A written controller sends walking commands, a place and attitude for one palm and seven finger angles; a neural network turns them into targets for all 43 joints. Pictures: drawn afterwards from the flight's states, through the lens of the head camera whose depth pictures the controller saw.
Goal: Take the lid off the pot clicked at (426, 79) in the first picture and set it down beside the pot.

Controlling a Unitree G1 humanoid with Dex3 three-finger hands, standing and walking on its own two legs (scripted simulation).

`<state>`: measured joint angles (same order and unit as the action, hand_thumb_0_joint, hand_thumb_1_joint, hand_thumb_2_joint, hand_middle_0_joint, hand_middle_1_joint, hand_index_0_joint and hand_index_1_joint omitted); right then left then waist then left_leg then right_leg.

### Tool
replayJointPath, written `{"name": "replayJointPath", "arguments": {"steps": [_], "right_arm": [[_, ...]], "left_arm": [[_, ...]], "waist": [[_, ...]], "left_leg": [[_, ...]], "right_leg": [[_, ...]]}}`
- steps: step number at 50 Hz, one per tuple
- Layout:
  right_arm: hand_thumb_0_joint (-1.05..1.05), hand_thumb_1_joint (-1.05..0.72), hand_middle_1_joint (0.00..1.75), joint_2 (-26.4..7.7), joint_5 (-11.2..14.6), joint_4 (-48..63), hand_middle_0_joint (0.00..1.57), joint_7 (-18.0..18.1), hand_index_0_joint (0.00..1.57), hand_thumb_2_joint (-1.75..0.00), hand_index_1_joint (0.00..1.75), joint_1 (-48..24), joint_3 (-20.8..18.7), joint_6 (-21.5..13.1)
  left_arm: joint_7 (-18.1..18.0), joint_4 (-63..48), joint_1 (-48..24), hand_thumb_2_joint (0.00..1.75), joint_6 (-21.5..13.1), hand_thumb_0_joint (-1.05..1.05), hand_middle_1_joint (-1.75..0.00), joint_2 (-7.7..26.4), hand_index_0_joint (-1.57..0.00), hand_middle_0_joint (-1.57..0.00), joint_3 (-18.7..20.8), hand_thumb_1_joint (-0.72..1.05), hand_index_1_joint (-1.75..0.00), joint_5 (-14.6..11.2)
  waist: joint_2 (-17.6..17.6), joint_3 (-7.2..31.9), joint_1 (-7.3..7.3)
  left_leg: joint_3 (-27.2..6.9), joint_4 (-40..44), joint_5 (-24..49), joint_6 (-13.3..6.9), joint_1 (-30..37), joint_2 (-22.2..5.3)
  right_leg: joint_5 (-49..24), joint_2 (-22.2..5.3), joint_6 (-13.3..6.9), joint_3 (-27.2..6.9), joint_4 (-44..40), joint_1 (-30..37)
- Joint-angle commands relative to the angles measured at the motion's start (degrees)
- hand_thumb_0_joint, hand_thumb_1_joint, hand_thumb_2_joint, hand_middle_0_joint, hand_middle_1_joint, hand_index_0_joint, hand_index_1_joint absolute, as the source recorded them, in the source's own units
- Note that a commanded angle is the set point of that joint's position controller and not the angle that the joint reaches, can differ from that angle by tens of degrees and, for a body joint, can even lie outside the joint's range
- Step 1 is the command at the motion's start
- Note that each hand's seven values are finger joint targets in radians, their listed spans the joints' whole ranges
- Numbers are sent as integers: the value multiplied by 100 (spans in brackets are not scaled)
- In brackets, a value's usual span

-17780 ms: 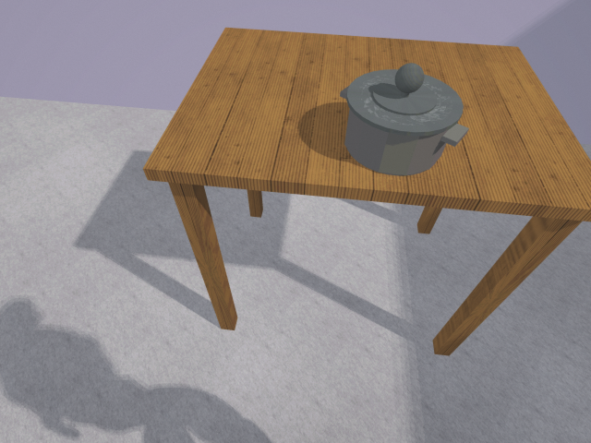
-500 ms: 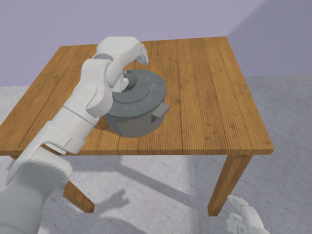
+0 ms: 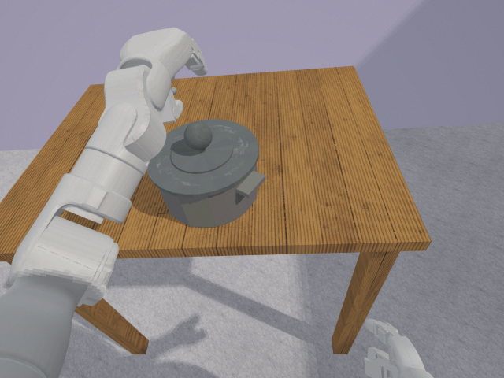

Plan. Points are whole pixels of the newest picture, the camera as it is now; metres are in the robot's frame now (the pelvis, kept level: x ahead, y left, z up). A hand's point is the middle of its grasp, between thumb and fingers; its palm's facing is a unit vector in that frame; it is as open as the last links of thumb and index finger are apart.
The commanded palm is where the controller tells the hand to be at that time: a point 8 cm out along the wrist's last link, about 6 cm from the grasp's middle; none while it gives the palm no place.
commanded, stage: lower the open fingers around the knob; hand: left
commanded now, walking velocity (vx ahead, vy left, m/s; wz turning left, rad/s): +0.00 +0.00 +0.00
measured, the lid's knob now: (198, 136) +0.47 +0.11 +0.16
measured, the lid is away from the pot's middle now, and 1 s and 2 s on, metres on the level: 0.00 0.01 0.00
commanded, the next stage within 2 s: close the fingers and squeeze the knob in 1.32 s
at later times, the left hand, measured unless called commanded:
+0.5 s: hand (185, 117) +0.44 +0.11 +0.22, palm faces -0.09 -0.02 -1.00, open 9.8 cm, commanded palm +0.41 +0.11 +0.27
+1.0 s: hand (194, 138) +0.43 +0.10 +0.18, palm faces -0.13 -0.05 -0.99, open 10.0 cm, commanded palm +0.41 +0.11 +0.24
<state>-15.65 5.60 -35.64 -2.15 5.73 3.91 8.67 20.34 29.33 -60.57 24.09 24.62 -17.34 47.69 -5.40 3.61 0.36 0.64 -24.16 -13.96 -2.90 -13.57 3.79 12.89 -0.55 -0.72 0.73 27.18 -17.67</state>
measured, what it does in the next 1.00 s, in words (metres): stands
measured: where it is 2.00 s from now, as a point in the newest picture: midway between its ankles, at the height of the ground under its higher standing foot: outside the picture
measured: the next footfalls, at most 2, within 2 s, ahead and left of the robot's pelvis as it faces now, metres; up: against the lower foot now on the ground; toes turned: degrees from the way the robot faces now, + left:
none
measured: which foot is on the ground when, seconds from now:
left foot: down 0.00-1.00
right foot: down 0.00-1.00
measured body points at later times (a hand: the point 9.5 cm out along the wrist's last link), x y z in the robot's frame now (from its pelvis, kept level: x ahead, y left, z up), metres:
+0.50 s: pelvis +0.00 +0.00 +0.00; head +0.01 -0.04 +0.45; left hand +0.43 +0.11 +0.28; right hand +0.17 -0.23 -0.12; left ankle -0.02 +0.09 -0.74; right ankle +0.01 -0.11 -0.74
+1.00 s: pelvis +0.01 +0.00 +0.00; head +0.02 -0.04 +0.45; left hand +0.43 +0.10 +0.24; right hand +0.19 -0.22 -0.12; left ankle -0.02 +0.09 -0.74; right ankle +0.01 -0.11 -0.74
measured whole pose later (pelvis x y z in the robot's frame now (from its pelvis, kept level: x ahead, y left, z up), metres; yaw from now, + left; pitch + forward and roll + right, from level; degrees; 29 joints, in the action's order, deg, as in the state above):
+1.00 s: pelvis +0.01 +0.00 +0.00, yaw +1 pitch +2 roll +0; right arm -15.5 4.6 -35.2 -2.2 7.0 2.2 8.3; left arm 20.4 21.4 -50.0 21.9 22.1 -23.3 47.7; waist -5.7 1.7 0.9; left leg -0.5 -25.3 -15.1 -3.5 -12.4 3.9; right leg 13.6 -0.7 -0.5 1.8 26.7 -15.4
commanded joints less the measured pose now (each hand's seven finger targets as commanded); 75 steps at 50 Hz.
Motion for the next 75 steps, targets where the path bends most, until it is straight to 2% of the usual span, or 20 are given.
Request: {"name": "replayJointPath", "arguments": {"steps": [1, 6, 11, 15, 16, 18, 21, 25, 28, 31, 34, 40, 43, 48, 52, 55, 59, 64, 70, 75], "right_arm": [[0, -90, 30, -461, 83, 1375, 20, -172, 20, -90, 30, -1333, -319, -39], [0, -90, 30, -600, -89, 805, 20, 244, 20, -90, 30, -746, -214, -470], [0, -90, 30, -572, -7, 663, 20, 170, 20, -90, 30, -587, -188, -281], [0, -90, 30, -496, 41, 1213, 20, -51, 20, -90, 30, -1114, -251, -100], [0, -90, 30, -504, 55, 1299, 20, -57, 20, -90, 30, -1160, -301, -100], [0, -90, 30, -456, -3, 1265, 20, 39, 20, -90, 30, -1067, -304, -282], [0, -90, 30, -561, -66, 813, 20, 258, 20, -90, 30, -605, -290, -539], [0, -90, 30, -528, 0, 540, 20, 178, 20, -90, 30, -428, -221, -390], [0, -90, 30, -579, 8, 897, 20, 5, 20, -90, 30, -718, -255, -214], [0, -90, 30, -543, -24, 1144, 20, 0, 20, -90, 30, -925, -350, -182], [0, -90, 30, -480, -99, 910, 20, 158, 20, -90, 30, -581, -333, -504], [0, -90, 30, -594, 11, 699, 20, 43, 20, -90, 30, -419, -243, -294], [0, -90, 30, -551, -6, 1097, 20, -97, 20, -90, 30, -883, -317, -113], [0, -90, 30, -441, -128, 886, 20, 42, 20, -90, 30, -590, -392, -382], [0, -90, 30, -530, 20, 665, 20, -31, 20, -90, 30, -441, -251, -163], [0, -90, 30, -461, -13, 1126, 20, -156, 20, -90, 30, -1012, -330, -20], [0, -90, 30, -408, -96, 1010, 20, -127, 20, -90, 30, -809, -404, -160], [0, -90, 30, -498, 10, 755, 20, -54, 20, -90, 30, -721, -254, -41], [0, -90, 30, -416, -60, 1062, 20, -68, 20, -90, 30, -1038, -329, -17], [0, -90, 30, -460, -13, 789, 20, 26, 20, -90, 30, -756, -257, -33]], "left_arm": [[127, -2363, -1779, 174, -176, 0, -8, -206, -89, -89, -472, -38, -8, -135], [-240, -2395, -4483, 174, -267, 0, -8, 3008, -89, -89, 1662, -38, -8, 182], [15, 574, -1378, 174, -162, 0, -8, 595, -89, -89, 298, -38, -8, -8], [221, -969, -1101, 174, -151, 0, -8, -414, -89, -89, -530, -38, -8, -87], [199, -1609, -1607, 174, -212, 0, -8, -415, -89, -89, -569, -38, -8, -211], [39, -2564, -3328, 174, -278, 0, -8, 1172, -89, -89, 356, -38, -8, 92], [-199, -2220, -4538, 174, -337, 0, -8, 2410, -89, -89, 1239, -38, -8, 107], [14, 469, -1801, 174, -53, 0, -8, 284, -89, -89, -4, -38, -8, 29], [153, 124, -678, 174, -132, 0, -8, -533, -89, -89, -471, -38, -8, -106], [75, -1682, -2293, 174, -279, 0, -8, 120, -89, -89, -207, -38, -8, -102], [-205, -2481, -4444, 174, -422, 0, -8, 2015, -89, -89, 968, -38, -8, 264], [-25, 760, -400, 174, -135, 0, -8, -87, -89, -89, -20, -38, -8, -91], [90, -876, -734, 174, -234, 0, -8, -573, -89, -89, -494, -38, -8, -148], [-324, -2467, -3774, 174, -362, 0, -8, 1642, -89, -89, 765, -38, -8, 232], [-175, 418, -464, 174, -142, 0, -8, -147, -89, -89, -97, -38, -8, -2], [-68, -1402, -791, 174, -242, 0, -8, -654, -89, -89, -572, -38, -8, -140], [-335, -2833, -3100, 174, -294, 0, -8, 1131, -89, -89, 473, -38, -8, 156], [-225, -283, -889, 174, -67, 0, -8, 61, -89, -89, 1, -38, -8, -32], [-238, -2138, -2371, 174, -221, 0, -8, 612, -89, -89, 120, -38, -8, 104], [-266, -521, -1592, 145, -86, 0, -8, 213, -87, -87, -35, -26, -8, 86]], "waist": [[897, 2144, 141], [392, 2675, 79], [1158, 923, 50], [888, 1726, 78], [912, 2049, 184], [584, 2810, 154], [442, 2709, 217], [1180, 904, 188], [988, 1123, 94], [762, 2224, 216], [361, 3245, 175], [1392, 719, 80], [914, 1569, 95], [351, 3059, 216], [1228, 886, 125], [710, 1830, 88], [223, 3003, 156], [1283, 951, 133], [511, 2442, 123], [917, 1347, 179]], "left_leg": [[-65, -57, 1908, -66, 616, -215], [-210, 140, 1575, -94, 512, -89], [-32, 325, 1067, 79, -199, -191], [10, 115, 1255, -2, 255, -172], [-51, 37, 1415, -59, 444, -164], [-133, 19, 1594, -134, 675, -92], [-261, 107, 1533, -147, 666, -70], [-152, 324, 1032, 27, -2, -159], [-82, 213, 1168, 53, 106, -176], [-145, 29, 1540, -84, 551, -131], [-329, 46, 2097, -133, 1006, -99], [-59, 235, 1322, 54, -137, -180], [-82, 96, 1792, 0, 327, -170], [-368, -105, 2616, -127, 1109, -136], [-112, 194, 1604, 110, 38, -217], [-166, 11, 2172, 20, 560, -173], [-431, -147, 3006, -38, 1300, -216], [-126, 230, 1339, 65, 24, -203], [-230, 27, 2030, -28, 715, -154], [-157, 227, 1162, 27, 162, -177]], "right_leg": [[-1861, -115, -173, 138, -21, 1179], [-1996, -54, -203, -112, -23, 1890], [-1260, -85, -169, 166, -166, 921], [-1448, -115, -143, 135, -84, 1047], [-1587, -115, -150, 119, -83, 1162], [-1922, -71, -166, -74, -15, 1707], [-1985, -20, -182, -97, -89, 1801], [-1217, -3, -155, 224, -189, 697], [-1313, -50, -169, 248, -96, 736], [-1771, -83, -186, 79, -61, 1316], [-2407, 14, -223, -86, 103, 1972], [-1662, 5, -135, 267, -117, 791], [-1965, -63, -185, 203, -35, 1081], [-2673, 75, -232, -28, 113, 1822], [-1649, 54, -190, 330, -53, 717], [-2018, -42, -216, 203, 30, 1076], [-2506, 77, -253, 41, 130, 1566], [-1522, 51, -204, 282, -102, 857], [-2078, -3, -248, 66, 59, 1543], [-1324, 46, -222, 202, -105, 968]]}}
